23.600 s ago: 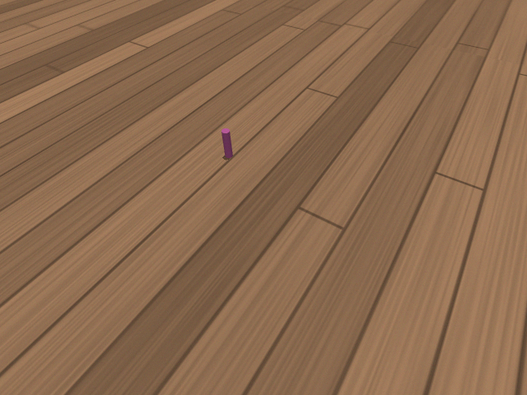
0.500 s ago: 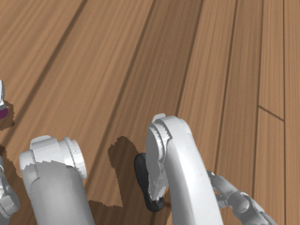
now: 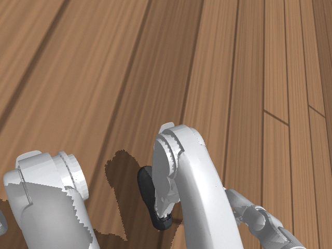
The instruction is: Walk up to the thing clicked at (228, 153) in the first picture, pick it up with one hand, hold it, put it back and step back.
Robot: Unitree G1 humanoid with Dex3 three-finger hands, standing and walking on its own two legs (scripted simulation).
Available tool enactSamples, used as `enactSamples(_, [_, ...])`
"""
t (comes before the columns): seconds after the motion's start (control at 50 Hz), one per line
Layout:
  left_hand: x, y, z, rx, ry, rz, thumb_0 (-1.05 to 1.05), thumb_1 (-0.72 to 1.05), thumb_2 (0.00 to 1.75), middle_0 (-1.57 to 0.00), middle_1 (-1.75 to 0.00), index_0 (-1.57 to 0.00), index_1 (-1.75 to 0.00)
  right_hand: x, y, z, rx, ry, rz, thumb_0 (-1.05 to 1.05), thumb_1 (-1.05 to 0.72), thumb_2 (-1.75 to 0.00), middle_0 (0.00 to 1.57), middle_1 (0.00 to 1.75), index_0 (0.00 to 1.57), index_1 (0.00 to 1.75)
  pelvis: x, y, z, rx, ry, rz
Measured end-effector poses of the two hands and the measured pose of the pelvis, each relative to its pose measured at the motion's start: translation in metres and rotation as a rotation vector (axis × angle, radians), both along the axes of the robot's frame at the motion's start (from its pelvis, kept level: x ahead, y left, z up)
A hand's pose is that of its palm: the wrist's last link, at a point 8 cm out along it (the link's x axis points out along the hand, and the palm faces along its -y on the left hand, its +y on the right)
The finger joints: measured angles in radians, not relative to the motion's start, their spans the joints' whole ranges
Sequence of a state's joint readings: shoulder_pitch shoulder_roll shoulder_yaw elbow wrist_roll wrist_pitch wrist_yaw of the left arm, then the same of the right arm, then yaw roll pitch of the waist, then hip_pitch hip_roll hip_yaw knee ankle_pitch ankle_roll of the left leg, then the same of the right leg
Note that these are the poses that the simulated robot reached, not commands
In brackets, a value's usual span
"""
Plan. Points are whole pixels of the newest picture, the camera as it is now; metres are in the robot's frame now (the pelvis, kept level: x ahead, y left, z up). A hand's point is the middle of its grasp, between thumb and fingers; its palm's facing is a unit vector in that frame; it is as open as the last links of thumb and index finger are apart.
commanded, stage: lower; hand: left
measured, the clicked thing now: out of the picture +0.43 +0.31 -0.18
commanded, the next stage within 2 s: loosen in 0.16 s
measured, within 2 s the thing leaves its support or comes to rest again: rests again in 0.62 s
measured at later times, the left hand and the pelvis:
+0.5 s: hand out of the picture +0.44 +0.29 -0.16, palm faces +0.41 -0.91 +0.01, open 6.5 cm; pelvis +0.00 +0.00 +0.00, yaw -1 degrees
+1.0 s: hand out of the picture +0.44 +0.29 -0.16, palm faces +0.41 -0.91 +0.03, open 15.8 cm; pelvis -0.01 +0.00 +0.00, yaw -2 degrees
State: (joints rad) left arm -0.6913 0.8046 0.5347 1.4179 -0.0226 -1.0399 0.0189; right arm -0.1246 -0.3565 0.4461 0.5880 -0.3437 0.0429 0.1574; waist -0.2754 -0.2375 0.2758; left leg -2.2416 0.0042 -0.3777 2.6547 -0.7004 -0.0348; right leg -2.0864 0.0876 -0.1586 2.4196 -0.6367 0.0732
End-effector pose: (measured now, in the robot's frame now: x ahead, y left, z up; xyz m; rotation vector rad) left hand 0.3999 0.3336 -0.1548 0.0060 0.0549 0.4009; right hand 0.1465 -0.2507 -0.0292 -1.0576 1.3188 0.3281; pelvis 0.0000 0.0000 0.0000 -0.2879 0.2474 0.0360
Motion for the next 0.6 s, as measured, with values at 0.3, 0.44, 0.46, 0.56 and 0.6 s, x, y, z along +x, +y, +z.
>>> enactSamples(0.3, [-0.002,-0.003,-0.01,-0.015,-0.007,0.016,-0.01,0.12,1.1,-1.02,-1.1,-0.9,-1.11,0.003,0.007,0.007,-0.021,0.0,0.038,0.0,-0.89,-0.9,0.21,0.3,0.2,0.3,-0.003,0.004,0.0,-0.021,-0.021,-0.011])
enactSamples(0.44, [-0.001,-0.002,-0.01,-0.02,-0.03,0.028,0.01,0.13,1.01,-1.03,-1.05,-0.92,-1.06,0.004,0.01,0.008,-0.025,0.004,0.051,0.0,-0.9,-0.9,0.21,0.3,0.2,0.3,-0.003,0.004,0.0,-0.025,-0.027,-0.014])
enactSamples(0.46, [-0.001,-0.002,-0.009,-0.019,-0.034,0.029,0.01,0.13,0.97,-1.03,-1.04,-0.92,-1.04,0.004,0.01,0.008,-0.025,0.004,0.052,0.0,-0.9,-0.9,0.21,0.3,0.2,0.3,-0.003,0.004,0.0,-0.025,-0.027,-0.015])
enactSamples(0.56, [0.001,-0.001,-0.005,-0.011,-0.042,0.017,0.01,0.1,0.77,-0.96,-0.9,-0.9,-0.89,0.005,0.011,0.008,-0.023,0.001,0.054,0.0,-0.9,-0.9,0.21,0.3,0.2,0.3,-0.003,0.004,0.001,-0.026,-0.026,-0.016])
enactSamples(0.6, [0.002,-0.001,-0.004,-0.008,-0.041,0.013,0.01,0.06,0.69,-0.9,-0.83,-0.86,-0.82,0.005,0.011,0.009,-0.02,-0.003,0.054,0.0,-0.91,-0.9,0.21,0.3,0.2,0.3,-0.003,0.004,0.001,-0.027,-0.026,-0.017])
